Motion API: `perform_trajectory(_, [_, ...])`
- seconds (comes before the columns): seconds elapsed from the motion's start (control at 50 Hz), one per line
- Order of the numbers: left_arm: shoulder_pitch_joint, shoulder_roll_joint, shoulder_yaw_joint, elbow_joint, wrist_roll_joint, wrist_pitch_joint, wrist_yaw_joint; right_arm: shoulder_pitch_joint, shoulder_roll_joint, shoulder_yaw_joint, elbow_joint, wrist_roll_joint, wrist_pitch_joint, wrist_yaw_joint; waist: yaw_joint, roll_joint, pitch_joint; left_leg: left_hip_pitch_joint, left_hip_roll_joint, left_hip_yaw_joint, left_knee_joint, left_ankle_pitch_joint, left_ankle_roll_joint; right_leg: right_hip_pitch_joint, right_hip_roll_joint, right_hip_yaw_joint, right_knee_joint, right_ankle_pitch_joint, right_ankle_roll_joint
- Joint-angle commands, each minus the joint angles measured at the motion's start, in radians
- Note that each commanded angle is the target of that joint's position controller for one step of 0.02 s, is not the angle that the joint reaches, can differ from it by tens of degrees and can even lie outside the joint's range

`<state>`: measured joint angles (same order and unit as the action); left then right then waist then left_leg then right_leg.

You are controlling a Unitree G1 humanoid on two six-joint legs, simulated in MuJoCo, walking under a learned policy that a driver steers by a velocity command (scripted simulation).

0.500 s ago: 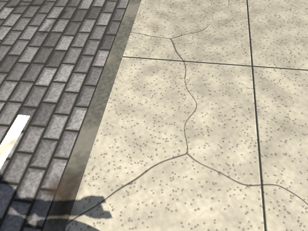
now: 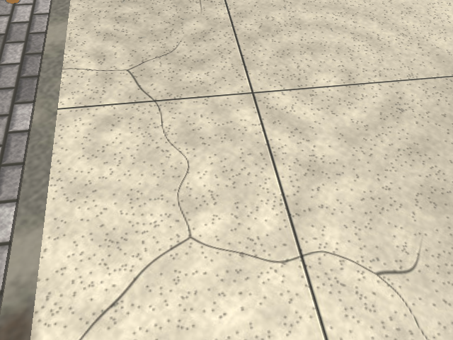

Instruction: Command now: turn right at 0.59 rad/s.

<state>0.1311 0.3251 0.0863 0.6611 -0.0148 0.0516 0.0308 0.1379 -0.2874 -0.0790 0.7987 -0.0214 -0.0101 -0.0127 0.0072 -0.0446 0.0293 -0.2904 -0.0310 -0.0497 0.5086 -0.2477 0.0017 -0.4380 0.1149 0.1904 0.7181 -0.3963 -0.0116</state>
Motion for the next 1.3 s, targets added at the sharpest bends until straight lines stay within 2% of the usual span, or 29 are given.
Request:
perform_trajectory(0.02, [0.060, 0.196, 0.064, -0.057, 0.000, -0.020, -0.004, -0.072, -0.143, -0.030, -0.096, -0.017, -0.012, -0.015, 0.036, 0.198, -0.072, 0.104, 0.383, -0.340, -0.221, 0.282, 0.241, -0.154, -0.051, -0.021, 0.420, -0.144, 0.040])
perform_trajectory(0.06, [0.087, 0.148, 0.057, -0.028, 0.003, 0.001, 0.001, -0.102, -0.112, -0.019, -0.104, 0.014, -0.009, -0.024, 0.032, 0.172, -0.042, 0.130, 0.295, -0.199, -0.201, 0.253, 0.182, -0.193, -0.065, -0.046, 0.500, -0.038, 0.077])
perform_trajectory(0.14, [-0.009, 0.081, 0.029, -0.085, -0.013, 0.001, -0.011, -0.004, -0.134, -0.021, -0.086, 0.007, 0.010, -0.042, -0.039, 0.204, -0.047, 0.244, 0.280, -0.090, -0.200, 0.346, 0.208, -0.227, -0.105, -0.127, 0.361, 0.021, 0.118])
perform_trajectory(0.22, [-0.032, 0.059, 0.011, -0.118, -0.005, 0.000, -0.028, 0.002, -0.190, -0.041, -0.091, 0.014, 0.021, -0.032, -0.059, 0.224, -0.086, 0.256, 0.320, -0.031, -0.185, 0.410, 0.217, -0.091, -0.150, -0.185, 0.154, -0.008, 0.111])
perform_trajectory(0.28, [-0.006, 0.081, 0.019, -0.121, -0.006, 0.007, -0.039, -0.005, -0.210, -0.049, -0.091, 0.027, 0.022, -0.015, -0.050, 0.236, -0.088, 0.224, 0.336, 0.004, -0.162, 0.431, 0.206, 0.016, -0.137, -0.237, 0.024, 0.012, 0.083])
perform_trajectory(0.34, [0.072, 0.083, 0.030, -0.100, -0.005, 0.015, -0.048, -0.026, -0.204, -0.049, -0.083, 0.056, 0.018, -0.008, 0.005, 0.211, -0.091, 0.176, 0.326, 0.058, -0.051, 0.376, 0.137, 0.178, -0.108, -0.272, -0.237, 0.181, 0.014])
perform_trajectory(0.36, [0.116, 0.114, 0.045, -0.086, -0.003, 0.014, -0.039, 0.032, -0.167, -0.039, -0.058, 0.052, 0.013, -0.003, 0.014, 0.133, -0.109, 0.091, 0.286, 0.116, 0.059, 0.271, 0.070, 0.315, -0.106, -0.226, -0.330, 0.314, -0.025])
perform_trajectory(0.38, [0.159, 0.225, 0.073, -0.095, -0.004, 0.010, -0.022, 0.042, -0.106, -0.021, -0.075, 0.007, 0.010, 0.002, 0.005, -0.130, -0.129, -0.161, 0.180, 0.207, 0.344, -0.088, -0.030, 0.506, -0.317, 0.077, -0.356, 0.669, -0.109])
perform_trajectory(0.4, [0.141, 0.280, 0.073, -0.123, 0.027, -0.010, -0.026, -0.036, -0.090, -0.011, -0.139, -0.009, 0.006, -0.006, 0.023, -0.272, -0.152, -0.372, 0.041, 0.119, 0.571, -0.449, -0.082, 0.483, -0.522, 0.352, -0.343, 0.846, -0.334])
perform_trajectory(0.42, [0.150, 0.220, 0.060, -0.119, 0.038, -0.034, -0.036, -0.088, -0.140, -0.026, -0.143, 0.007, 0.006, -0.012, 0.071, -0.138, -0.185, -0.376, 0.062, 0.005, 0.690, -0.434, -0.077, 0.452, -0.496, 0.310, -0.370, 0.749, -0.362])
perform_trajectory(0.46, [0.112, 0.161, 0.045, -0.089, 0.001, -0.055, -0.027, -0.061, -0.154, -0.038, -0.125, 0.025, 0.002, -0.009, 0.021, -0.064, -0.126, -0.405, 0.104, -0.019, 0.630, -0.239, -0.041, 0.413, -0.364, 0.200, -0.419, 0.209, -0.242])
perform_trajectory(0.48, [0.096, 0.137, 0.033, -0.090, -0.012, -0.056, -0.022, -0.068, -0.168, -0.042, -0.124, 0.020, 0.000, -0.008, 0.021, -0.081, -0.091, -0.416, 0.109, -0.020, 0.579, -0.168, -0.037, 0.388, -0.344, 0.210, -0.459, 0.014, -0.222])
perform_trajectory(0.5, [0.090, 0.131, 0.025, -0.095, -0.006, -0.058, -0.017, -0.073, -0.162, -0.042, -0.125, 0.020, -0.006, -0.002, 0.015, -0.106, -0.067, -0.399, 0.095, -0.013, 0.559, -0.105, -0.038, 0.351, -0.323, 0.219, -0.494, -0.079, -0.219])
perform_trajectory(0.56, [0.104, 0.133, 0.023, -0.100, 0.009, -0.072, -0.006, -0.082, -0.143, -0.037, -0.124, 0.026, -0.037, 0.011, 0.014, -0.104, -0.047, -0.369, 0.066, -0.007, 0.397, -0.003, -0.043, 0.344, -0.299, 0.212, -0.530, -0.065, -0.216])
perform_trajectory(0.64, [0.138, 0.165, 0.033, -0.082, 0.000, -0.081, -0.003, -0.123, -0.109, -0.022, -0.131, 0.027, -0.066, 0.026, 0.035, -0.106, -0.029, -0.274, 0.034, -0.011, 0.173, 0.040, -0.056, 0.298, -0.277, 0.197, -0.506, -0.013, -0.212])
perform_trajectory(0.72, [0.162, 0.174, 0.035, -0.072, -0.008, -0.078, -0.013, -0.140, -0.118, -0.018, -0.145, 0.042, -0.086, 0.040, 0.044, -0.101, -0.014, -0.165, 0.012, -0.015, 0.064, 0.014, -0.046, 0.227, -0.274, 0.262, -0.475, -0.064, -0.215])
perform_trajectory(0.78, [0.152, 0.140, 0.021, -0.066, -0.005, -0.074, -0.018, -0.064, -0.127, -0.023, -0.124, 0.047, -0.105, 0.043, 0.002, -0.100, -0.026, -0.016, 0.016, 0.002, -0.021, 0.068, -0.016, 0.186, -0.259, 0.285, -0.419, -0.079, -0.189])
perform_trajectory(0.82, [0.160, 0.068, -0.003, -0.058, 0.002, -0.075, -0.018, 0.050, -0.134, -0.028, -0.092, 0.033, -0.114, 0.036, -0.054, -0.073, -0.059, 0.187, 0.056, -0.014, -0.078, 0.067, 0.018, 0.097, -0.193, 0.235, -0.294, -0.080, -0.136])
perform_trajectory(0.84, [0.158, -0.004, -0.027, -0.065, 0.012, -0.080, -0.019, 0.175, -0.177, -0.036, -0.073, 0.016, -0.117, 0.029, -0.096, 0.061, -0.120, 0.345, 0.215, -0.200, -0.138, -0.060, 0.077, -0.012, -0.110, 0.121, -0.026, -0.127, -0.080])
perform_trajectory(0.86, [0.169, -0.001, -0.027, -0.121, -0.018, -0.094, -0.011, 0.257, -0.289, -0.062, -0.038, -0.005, -0.109, 0.036, -0.074, 0.324, -0.116, 0.434, 0.389, -0.637, -0.284, -0.407, 0.227, -0.273, -0.011, -0.008, 0.246, -0.216, -0.038])
perform_trajectory(0.88, [0.174, 0.093, -0.006, -0.099, -0.030, -0.103, -0.006, 0.222, -0.230, -0.050, -0.045, 0.018, -0.109, 0.043, -0.071, 0.258, -0.028, 0.392, 0.426, -0.714, -0.322, -0.545, 0.265, -0.387, -0.072, 0.011, 0.392, -0.190, -0.026])
perform_trajectory(0.9, [0.140, 0.121, 0.002, -0.086, -0.026, -0.106, -0.010, 0.197, -0.170, -0.032, -0.051, 0.030, -0.107, 0.038, -0.070, 0.210, 0.037, 0.358, 0.385, -0.602, -0.308, -0.479, 0.241, -0.427, -0.101, 0.011, 0.437, -0.096, -0.028])
perform_trajectory(0.96, [0.091, 0.079, -0.004, -0.079, 0.001, -0.121, -0.027, 0.154, -0.116, -0.007, -0.059, 0.017, -0.097, 0.025, -0.043, 0.154, 0.040, 0.283, 0.283, -0.364, -0.326, -0.182, 0.195, -0.379, -0.173, -0.050, 0.381, 0.081, -0.018])
perform_trajectory(1.1, [-0.078, -0.017, -0.046, -0.128, 0.006, -0.138, -0.049, 0.218, -0.159, -0.007, -0.021, 0.038, -0.083, 0.012, -0.091, 0.141, 0.037, 0.199, 0.214, -0.099, -0.366, 0.210, 0.190, -0.228, -0.179, -0.180, -0.001, 0.329, 0.038])
perform_trajectory(1.16, [-0.137, -0.005, -0.044, -0.141, -0.006, -0.142, -0.065, 0.268, -0.177, -0.007, 0.002, 0.047, -0.073, 0.014, -0.106, 0.146, 0.045, 0.201, 0.242, -0.082, -0.361, 0.245, 0.181, -0.136, -0.154, -0.198, -0.113, 0.390, 0.027])
perform_trajectory(1.22, [-0.138, 0.032, -0.030, -0.148, -0.011, -0.144, -0.076, 0.279, -0.192, -0.011, 0.019, 0.053, -0.058, 0.011, -0.068, 0.155, 0.042, 0.281, 0.285, -0.079, -0.311, 0.383, 0.155, -0.079, -0.139, -0.192, -0.183, 0.345, -0.021])
perform_trajectory(1.26, [0.019, 0.086, 0.001, -0.106, -0.003, -0.140, -0.069, 0.265, -0.204, -0.012, 0.018, 0.053, -0.048, 0.007, 0.037, 0.145, -0.066, 0.285, 0.249, -0.015, -0.102, 0.706, 0.120, 0.168, -0.091, -0.232, -0.230, 0.332, -0.074])
perform_trajectory(1.28, [0.168, 0.127, 0.022, -0.069, 0.000, -0.135, -0.057, 0.270, -0.180, -0.001, 0.010, 0.044, -0.049, 0.006, 0.111, 0.128, -0.165, 0.164, 0.204, 0.007, 0.100, 0.677, 0.090, 0.420, -0.128, -0.198, -0.218, 0.335, -0.106])
perform_trajectory(1.3, [0.326, 0.212, 0.041, -0.049, 0.023, -0.126, -0.042, 0.302, -0.088, 0.030, -0.028, 0.015, -0.056, 0.007, 0.139, -0.055, -0.336, -0.118, 0.111, 0.048, 0.467, 0.281, 0.042, 0.760, -0.387, 0.122, -0.202, 0.256, -0.187])
